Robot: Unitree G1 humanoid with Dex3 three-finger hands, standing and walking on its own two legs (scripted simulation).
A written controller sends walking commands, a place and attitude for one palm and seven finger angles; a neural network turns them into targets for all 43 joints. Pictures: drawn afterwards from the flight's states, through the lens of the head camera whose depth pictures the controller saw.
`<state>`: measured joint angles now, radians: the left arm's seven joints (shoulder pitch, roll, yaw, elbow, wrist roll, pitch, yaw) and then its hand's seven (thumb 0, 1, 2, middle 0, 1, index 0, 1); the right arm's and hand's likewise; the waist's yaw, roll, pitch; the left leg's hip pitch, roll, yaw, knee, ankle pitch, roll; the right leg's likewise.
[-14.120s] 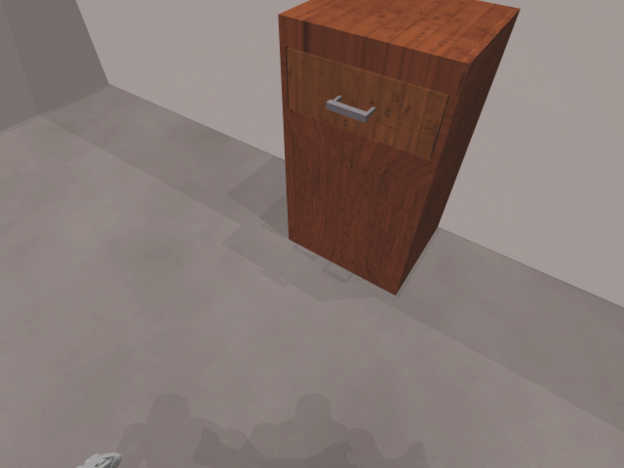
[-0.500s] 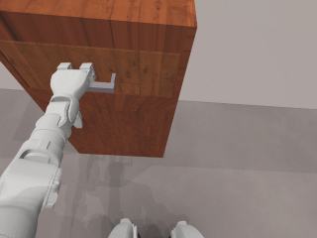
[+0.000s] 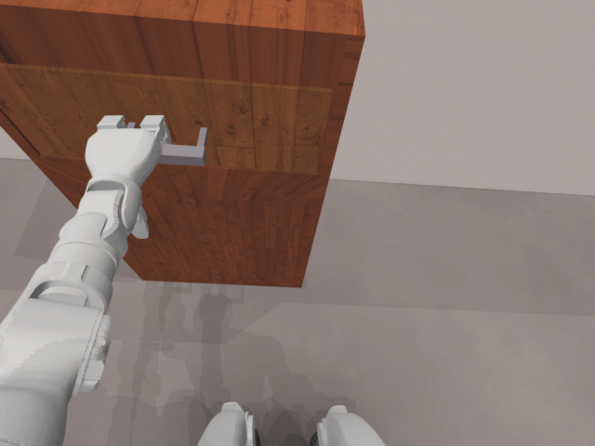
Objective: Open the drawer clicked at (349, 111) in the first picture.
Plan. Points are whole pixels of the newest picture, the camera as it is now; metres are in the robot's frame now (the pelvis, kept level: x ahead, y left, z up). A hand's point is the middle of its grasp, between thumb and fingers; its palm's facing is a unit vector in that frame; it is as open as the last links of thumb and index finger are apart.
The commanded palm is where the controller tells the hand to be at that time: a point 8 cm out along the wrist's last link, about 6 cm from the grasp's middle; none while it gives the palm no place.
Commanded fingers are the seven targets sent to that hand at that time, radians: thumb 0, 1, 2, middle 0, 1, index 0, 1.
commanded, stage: lower the fingers behind the handle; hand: left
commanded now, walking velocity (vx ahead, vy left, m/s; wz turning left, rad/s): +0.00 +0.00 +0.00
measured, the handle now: (164, 142) +0.54 +0.17 +0.03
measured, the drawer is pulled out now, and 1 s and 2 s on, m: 0.00 0.00 0.12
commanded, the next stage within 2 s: close the thumb around the handle in 0.02 s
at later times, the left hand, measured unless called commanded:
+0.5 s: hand (139, 177) +0.49 +0.21 +0.00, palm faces -0.07 -0.03 -1.00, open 9.9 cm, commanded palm +0.49 +0.19 +0.06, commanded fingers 0.00 0.62 0.78 -0.38 -1.32 -0.38 -1.32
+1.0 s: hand (138, 178) +0.49 +0.21 +0.00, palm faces -0.08 -0.05 -1.00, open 5.2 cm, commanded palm +0.47 +0.19 +0.06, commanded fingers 0.00 0.90 0.90 -0.40 -1.35 -0.40 -1.35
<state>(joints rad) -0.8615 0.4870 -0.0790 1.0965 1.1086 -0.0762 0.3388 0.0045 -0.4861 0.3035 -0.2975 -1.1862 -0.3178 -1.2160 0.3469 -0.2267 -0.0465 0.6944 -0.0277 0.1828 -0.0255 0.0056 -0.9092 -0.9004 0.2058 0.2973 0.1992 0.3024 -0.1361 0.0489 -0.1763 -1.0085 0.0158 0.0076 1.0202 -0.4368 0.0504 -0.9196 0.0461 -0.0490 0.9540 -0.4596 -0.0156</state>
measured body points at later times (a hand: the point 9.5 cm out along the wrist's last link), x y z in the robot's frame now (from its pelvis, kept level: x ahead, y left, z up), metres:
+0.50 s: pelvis +0.00 +0.00 +0.00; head +0.12 +0.02 +0.43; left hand +0.49 +0.21 +0.06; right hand +0.00 -0.27 -0.12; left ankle +0.01 +0.09 -0.67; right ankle -0.01 -0.12 -0.67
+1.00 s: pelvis +0.01 +0.00 +0.00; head +0.12 +0.02 +0.44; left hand +0.49 +0.21 +0.06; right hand +0.01 -0.27 -0.12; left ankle +0.01 +0.09 -0.67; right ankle -0.01 -0.12 -0.67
